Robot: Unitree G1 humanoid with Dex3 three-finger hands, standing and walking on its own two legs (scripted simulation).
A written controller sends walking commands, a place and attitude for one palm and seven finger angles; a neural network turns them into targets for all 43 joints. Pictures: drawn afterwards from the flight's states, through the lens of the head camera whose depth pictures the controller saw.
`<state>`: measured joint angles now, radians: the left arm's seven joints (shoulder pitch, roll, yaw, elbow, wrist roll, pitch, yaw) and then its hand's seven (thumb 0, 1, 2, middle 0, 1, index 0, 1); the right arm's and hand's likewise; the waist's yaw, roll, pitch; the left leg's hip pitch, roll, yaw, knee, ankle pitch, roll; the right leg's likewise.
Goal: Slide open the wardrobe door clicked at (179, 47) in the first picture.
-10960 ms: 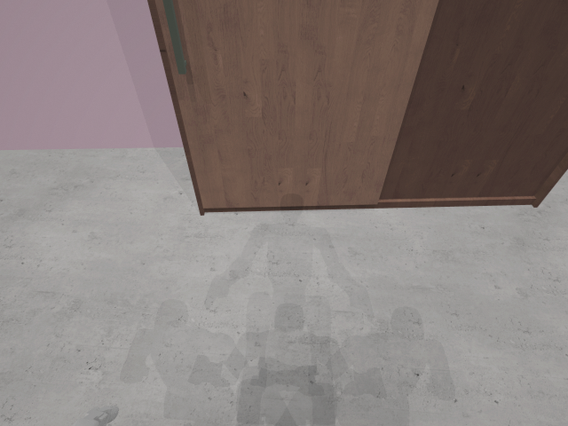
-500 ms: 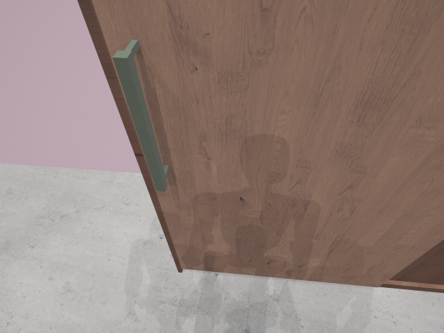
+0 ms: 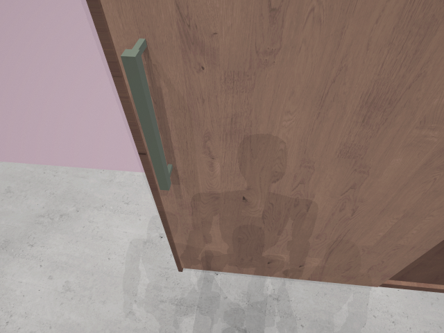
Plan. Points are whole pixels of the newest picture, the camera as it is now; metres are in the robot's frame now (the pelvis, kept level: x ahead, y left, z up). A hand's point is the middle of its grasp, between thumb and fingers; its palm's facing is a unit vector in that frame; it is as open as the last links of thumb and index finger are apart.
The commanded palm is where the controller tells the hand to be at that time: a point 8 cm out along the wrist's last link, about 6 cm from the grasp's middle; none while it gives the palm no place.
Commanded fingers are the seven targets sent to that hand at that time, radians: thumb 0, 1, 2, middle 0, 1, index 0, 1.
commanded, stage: look again from close up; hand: left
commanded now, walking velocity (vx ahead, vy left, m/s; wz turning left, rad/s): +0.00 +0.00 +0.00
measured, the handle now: (155, 127) +0.45 +0.16 +0.13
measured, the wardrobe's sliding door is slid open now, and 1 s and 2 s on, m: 0.00 0.00 0.00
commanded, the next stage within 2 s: raise the hand with hooked fingers in 0.30 s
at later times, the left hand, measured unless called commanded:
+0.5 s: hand out of the picture +0.10 +0.20 -0.11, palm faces +0.22 -0.96 -0.19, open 7.4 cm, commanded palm +0.09 +0.25 -0.06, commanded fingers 0.00 0.76 0.84 -0.21 -0.39 -0.21 -0.39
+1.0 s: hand (66, 328) +0.13 +0.24 +0.02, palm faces +0.08 -0.99 -0.06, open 9.6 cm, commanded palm +0.11 +0.29 +0.01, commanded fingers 0.00 0.18 0.59 -0.25 -0.76 -0.25 -0.76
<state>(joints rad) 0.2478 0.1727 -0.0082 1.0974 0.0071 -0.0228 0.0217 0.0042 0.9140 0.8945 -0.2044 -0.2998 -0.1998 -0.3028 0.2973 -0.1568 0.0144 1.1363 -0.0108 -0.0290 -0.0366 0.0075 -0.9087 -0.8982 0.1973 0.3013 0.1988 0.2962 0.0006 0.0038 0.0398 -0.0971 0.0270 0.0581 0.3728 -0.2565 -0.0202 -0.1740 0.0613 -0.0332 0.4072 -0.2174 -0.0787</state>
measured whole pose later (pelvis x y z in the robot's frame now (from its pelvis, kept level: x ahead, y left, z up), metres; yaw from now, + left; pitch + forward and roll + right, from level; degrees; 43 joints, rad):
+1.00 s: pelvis -0.05 +0.04 -0.07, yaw +5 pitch +6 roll -3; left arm 0.40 0.25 0.14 -0.08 -0.26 -0.49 -0.29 0.01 0.40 0.68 -0.24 -0.62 -0.23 -0.63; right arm 0.18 -0.26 0.03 0.52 0.03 -0.26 -0.05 0.01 -0.91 -0.90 0.20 0.30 0.20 0.30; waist 0.06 0.00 -0.05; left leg -0.65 -0.01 -0.04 1.03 -0.49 0.03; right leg -0.64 -0.01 -0.14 0.95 -0.42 -0.03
